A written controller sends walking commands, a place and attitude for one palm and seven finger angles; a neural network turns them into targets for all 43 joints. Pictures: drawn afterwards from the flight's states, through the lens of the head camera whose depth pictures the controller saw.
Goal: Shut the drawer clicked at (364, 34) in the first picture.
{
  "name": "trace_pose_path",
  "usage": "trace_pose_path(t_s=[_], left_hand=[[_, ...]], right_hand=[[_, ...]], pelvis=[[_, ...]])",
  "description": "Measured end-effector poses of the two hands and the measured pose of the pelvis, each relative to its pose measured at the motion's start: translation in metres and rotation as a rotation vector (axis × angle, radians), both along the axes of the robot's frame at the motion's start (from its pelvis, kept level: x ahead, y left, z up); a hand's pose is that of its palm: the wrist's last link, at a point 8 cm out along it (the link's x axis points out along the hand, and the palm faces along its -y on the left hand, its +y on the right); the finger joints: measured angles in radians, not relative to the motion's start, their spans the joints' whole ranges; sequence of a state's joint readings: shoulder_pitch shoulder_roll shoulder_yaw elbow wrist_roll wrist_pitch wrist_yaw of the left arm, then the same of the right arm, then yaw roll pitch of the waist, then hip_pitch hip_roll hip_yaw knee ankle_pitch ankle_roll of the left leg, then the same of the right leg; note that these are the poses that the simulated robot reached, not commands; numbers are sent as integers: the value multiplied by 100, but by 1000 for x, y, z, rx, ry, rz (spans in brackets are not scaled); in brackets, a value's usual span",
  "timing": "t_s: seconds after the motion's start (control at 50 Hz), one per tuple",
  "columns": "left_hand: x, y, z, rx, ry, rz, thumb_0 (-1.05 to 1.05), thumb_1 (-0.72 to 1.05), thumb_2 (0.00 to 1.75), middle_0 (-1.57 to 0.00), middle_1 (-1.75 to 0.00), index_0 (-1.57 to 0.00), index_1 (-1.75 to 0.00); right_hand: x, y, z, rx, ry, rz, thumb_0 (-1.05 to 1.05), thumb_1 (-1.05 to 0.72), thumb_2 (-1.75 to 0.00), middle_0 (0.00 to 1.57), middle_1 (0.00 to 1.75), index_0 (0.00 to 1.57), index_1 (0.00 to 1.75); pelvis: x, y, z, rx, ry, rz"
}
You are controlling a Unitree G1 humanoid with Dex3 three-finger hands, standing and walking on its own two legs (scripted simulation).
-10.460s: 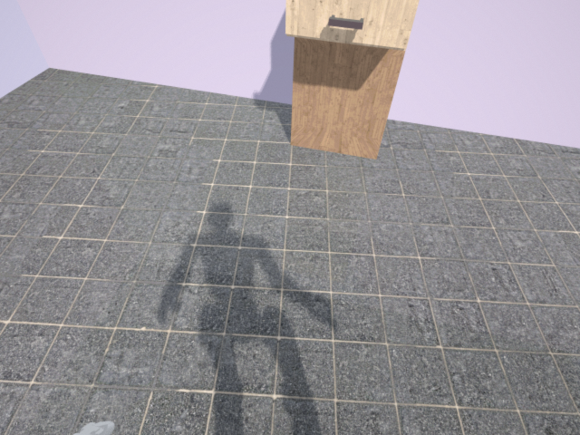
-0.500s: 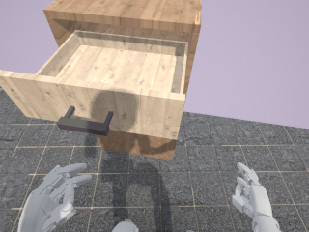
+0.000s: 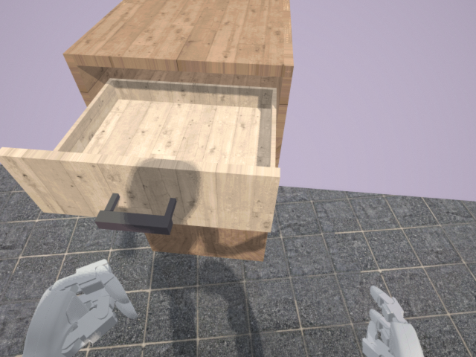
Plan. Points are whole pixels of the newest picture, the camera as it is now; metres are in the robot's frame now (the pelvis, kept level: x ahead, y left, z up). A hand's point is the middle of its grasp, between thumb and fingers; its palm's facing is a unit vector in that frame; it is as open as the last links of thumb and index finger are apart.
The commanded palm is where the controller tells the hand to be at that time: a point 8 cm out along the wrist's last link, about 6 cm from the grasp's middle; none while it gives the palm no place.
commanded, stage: raise the hand and make a fist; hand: left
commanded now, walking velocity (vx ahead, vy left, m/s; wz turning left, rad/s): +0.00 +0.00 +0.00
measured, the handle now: (138, 212) +0.33 +0.20 +0.07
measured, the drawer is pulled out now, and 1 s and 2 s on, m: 0.29 0.29 0.29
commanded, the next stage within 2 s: bring the fist close to the handle in 0.88 s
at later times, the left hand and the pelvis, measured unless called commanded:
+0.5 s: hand (92, 296) +0.16 +0.18 +0.16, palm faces +0.02 -0.99 -0.13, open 3.2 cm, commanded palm +0.11 +0.22 +0.17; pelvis +0.01 +0.01 +0.02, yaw +1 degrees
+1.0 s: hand (96, 297) +0.16 +0.17 +0.16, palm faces +0.05 -0.99 -0.15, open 3.3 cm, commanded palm +0.11 +0.22 +0.17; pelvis +0.01 -0.02 +0.02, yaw +0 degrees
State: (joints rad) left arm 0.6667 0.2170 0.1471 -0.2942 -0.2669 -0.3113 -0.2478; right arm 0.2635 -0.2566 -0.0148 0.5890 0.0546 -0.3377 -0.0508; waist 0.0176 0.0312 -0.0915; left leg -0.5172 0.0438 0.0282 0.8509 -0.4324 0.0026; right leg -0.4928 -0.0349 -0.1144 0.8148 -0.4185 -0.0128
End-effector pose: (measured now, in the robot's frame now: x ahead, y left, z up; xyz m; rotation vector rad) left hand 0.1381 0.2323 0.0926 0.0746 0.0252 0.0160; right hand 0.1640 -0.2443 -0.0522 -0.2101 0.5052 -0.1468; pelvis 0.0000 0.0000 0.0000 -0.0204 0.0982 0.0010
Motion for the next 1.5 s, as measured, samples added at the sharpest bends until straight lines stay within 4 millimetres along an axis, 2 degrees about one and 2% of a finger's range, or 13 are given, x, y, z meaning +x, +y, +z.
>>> trace_pose_path(t_s=[0.18, 0.32, 0.42, 0.56, 0.78, 0.94, 1.06, 1.28, 1.5], left_hand=[[5, -1, 28, 11, -49, -5, 2, 90, 90, -123, -141, -123, -141], [0, -1, 49, 23, -61, 4, 2, 90, 90, -134, -154, -134, -154], [-2, -2, 63, 38, -79, -2, 2, 90, 90, -138, -157, -138, -158], [1, -5, 79, 55, -97, -7, 2, 90, 90, -139, -159, -139, -159], [-4, -9, 76, 62, -59, 13, 2, 90, 90, -140, -160, -140, -160], [-5, -11, 78, 74, -78, 25, 2, 90, 90, -140, -160, -140, -160], [-1, -8, 75, 69, -67, 27, 2, 90, 90, -140, -160, -140, -160], [14, -9, 49, 27, -25, 17, 2, 90, 90, -140, -160, -140, -160], [29, -13, 29, 2, -13, 2, 2, 90, 90, -140, -160, -140, -160]], right_hand=[[40, 42, 25, 62, -131, 95, 1, -91, -90, 20, 30, 20, 30], [54, 67, 34, 104, -163, 170, 1, -90, -90, 21, 30, 20, 30], [54, 69, 35, 112, -164, 186, 1, -90, -90, 21, 30, 20, 31], [49, 55, 36, 106, -168, 165, 1, -90, -90, 21, 30, 20, 31], [40, 23, 38, 79, -177, 119, 1, -90, -90, 21, 30, 20, 30], [36, 10, 35, 74, -183, 104, 1, -91, -90, 20, 30, 20, 30], [35, 7, 33, 76, -188, 96, 1, -90, -90, 21, 30, 20, 30], [31, 1, 27, 45, -148, 94, 1, -90, -90, 21, 30, 20, 30], [23, 10, 16, 40, -79, 86, 1, -90, -90, 21, 30, 20, 30]], pelvis=[[9, 9, 6, -4, -36, 1], [13, 11, 11, -6, -62, 8], [14, 9, 14, -5, -79, 11], [14, 4, 18, 0, -100, 10], [12, -11, 21, 8, -114, 4], [9, -20, 21, 9, -120, 5], [9, -24, 22, 10, -118, 4], [10, -21, 20, 14, -93, 4], [9, -11, 16, 15, -64, 5]])
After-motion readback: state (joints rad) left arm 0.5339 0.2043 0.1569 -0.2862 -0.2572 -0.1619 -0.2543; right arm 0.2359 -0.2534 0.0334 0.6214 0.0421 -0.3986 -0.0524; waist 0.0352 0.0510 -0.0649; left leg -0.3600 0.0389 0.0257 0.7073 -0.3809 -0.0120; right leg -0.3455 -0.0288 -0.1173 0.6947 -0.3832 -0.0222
